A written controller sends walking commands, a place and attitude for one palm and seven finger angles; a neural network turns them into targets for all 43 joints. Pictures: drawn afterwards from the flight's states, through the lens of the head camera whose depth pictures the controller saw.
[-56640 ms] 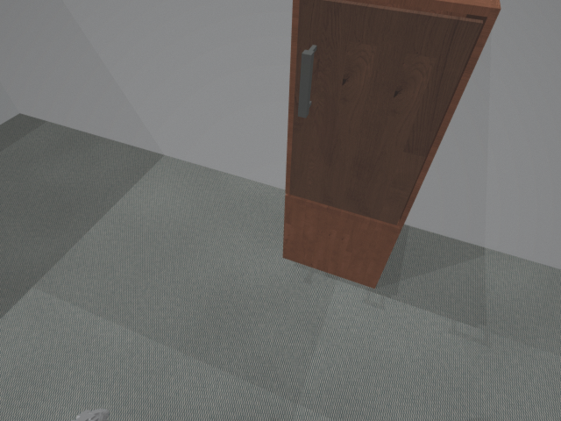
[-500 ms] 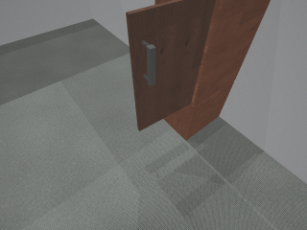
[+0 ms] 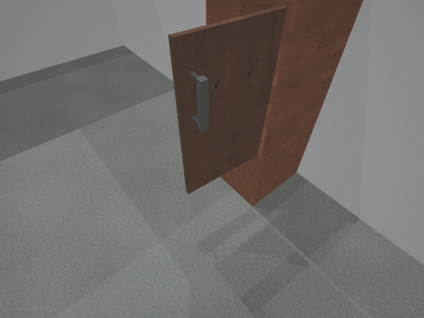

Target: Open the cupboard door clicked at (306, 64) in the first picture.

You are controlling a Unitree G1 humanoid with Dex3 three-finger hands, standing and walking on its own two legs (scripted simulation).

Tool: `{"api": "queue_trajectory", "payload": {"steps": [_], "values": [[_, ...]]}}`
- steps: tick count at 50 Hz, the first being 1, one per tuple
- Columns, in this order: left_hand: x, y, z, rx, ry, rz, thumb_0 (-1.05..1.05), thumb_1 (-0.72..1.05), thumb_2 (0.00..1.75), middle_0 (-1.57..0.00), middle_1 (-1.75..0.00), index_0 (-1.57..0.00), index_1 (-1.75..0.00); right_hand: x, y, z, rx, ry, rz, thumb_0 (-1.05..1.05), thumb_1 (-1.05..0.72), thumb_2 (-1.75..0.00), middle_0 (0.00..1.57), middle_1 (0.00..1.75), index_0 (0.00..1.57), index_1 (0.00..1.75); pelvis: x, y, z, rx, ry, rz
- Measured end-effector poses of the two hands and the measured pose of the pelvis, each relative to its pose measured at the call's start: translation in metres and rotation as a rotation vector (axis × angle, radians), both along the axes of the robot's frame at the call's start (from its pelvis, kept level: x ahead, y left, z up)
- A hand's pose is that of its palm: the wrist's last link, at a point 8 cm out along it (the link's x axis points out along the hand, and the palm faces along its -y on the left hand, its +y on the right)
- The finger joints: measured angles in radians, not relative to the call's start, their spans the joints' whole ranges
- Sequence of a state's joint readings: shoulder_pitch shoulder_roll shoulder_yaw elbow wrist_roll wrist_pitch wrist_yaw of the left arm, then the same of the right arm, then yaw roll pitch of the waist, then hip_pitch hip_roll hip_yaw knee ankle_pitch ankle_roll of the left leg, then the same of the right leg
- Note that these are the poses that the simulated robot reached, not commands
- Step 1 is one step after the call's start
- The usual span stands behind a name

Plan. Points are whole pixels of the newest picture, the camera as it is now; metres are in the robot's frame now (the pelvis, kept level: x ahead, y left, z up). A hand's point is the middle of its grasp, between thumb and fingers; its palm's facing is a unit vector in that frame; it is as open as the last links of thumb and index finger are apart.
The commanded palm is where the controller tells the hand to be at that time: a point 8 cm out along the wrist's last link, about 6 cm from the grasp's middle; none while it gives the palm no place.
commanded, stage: let the arm hang, fingers relaxed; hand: left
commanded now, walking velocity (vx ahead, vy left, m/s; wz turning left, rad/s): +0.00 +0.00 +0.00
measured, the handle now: (198, 101) +0.62 +0.07 +0.08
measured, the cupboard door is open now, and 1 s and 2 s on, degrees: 86 86 86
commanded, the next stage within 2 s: look to check the result in 0.04 s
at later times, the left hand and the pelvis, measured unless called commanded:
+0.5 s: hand out of the picture +0.00 +0.16 -0.17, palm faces +0.05 -0.98 -0.20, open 7.4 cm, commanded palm none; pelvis +0.01 -0.01 +0.00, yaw +0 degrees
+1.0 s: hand out of the picture +0.03 +0.16 -0.17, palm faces +0.03 -0.98 -0.22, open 7.4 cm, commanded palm none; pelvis +0.02 -0.02 +0.00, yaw +0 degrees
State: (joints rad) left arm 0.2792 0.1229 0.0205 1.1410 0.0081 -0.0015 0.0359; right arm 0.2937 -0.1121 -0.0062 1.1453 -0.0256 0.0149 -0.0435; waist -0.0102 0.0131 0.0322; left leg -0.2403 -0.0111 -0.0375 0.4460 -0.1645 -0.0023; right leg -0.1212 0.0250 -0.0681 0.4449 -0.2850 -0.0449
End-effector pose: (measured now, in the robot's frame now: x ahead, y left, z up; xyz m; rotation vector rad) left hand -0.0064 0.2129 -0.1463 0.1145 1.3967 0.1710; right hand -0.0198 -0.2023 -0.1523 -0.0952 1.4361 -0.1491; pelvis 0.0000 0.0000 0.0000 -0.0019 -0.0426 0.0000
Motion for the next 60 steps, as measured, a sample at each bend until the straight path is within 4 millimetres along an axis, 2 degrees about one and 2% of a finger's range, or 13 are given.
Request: {"api": "queue_trajectory", "payload": {"steps": [11,17,29,41,60], "values": [[-0.013,0.006,0.004,0.022,0.051,0.013,0.00,0.91,0.90,-0.20,-0.30,-0.20,-0.30,0.010,-0.010,0.001,-0.013,0.005,0.018,0.01,-0.91,-0.90,0.20,0.30,0.20,0.30,0.004,-0.002,0.001,0.001,0.002,0.002],[-0.013,0.005,0.005,0.025,0.061,0.014,0.00,0.91,0.90,-0.20,-0.30,-0.20,-0.30,0.018,-0.015,0.001,-0.015,-0.002,0.027,0.01,-0.91,-0.90,0.20,0.30,0.20,0.30,0.006,-0.004,0.001,0.002,0.002,0.003],[0.004,-0.002,0.005,0.020,0.032,0.002,0.00,0.90,0.90,-0.20,-0.30,-0.20,-0.30,0.033,-0.026,0.002,-0.031,-0.022,0.035,0.01,-0.92,-0.90,0.20,0.30,0.20,0.30,0.011,-0.010,0.002,0.004,0.002,0.001],[0.022,-0.003,0.006,0.030,0.001,-0.014,0.00,0.90,0.90,-0.20,-0.30,-0.20,-0.30,0.040,-0.033,0.003,-0.035,-0.028,0.031,0.01,-0.91,-0.90,0.20,0.30,0.20,0.30,0.016,-0.016,0.003,0.006,0.003,-0.003],[0.028,-0.001,0.008,0.042,0.006,-0.020,0.00,0.90,0.90,-0.20,-0.30,-0.20,-0.30,0.046,-0.043,0.005,-0.051,-0.024,0.027,0.01,-0.91,-0.90,0.20,0.30,0.20,0.30,0.021,-0.019,0.003,0.006,0.005,-0.009]]}}
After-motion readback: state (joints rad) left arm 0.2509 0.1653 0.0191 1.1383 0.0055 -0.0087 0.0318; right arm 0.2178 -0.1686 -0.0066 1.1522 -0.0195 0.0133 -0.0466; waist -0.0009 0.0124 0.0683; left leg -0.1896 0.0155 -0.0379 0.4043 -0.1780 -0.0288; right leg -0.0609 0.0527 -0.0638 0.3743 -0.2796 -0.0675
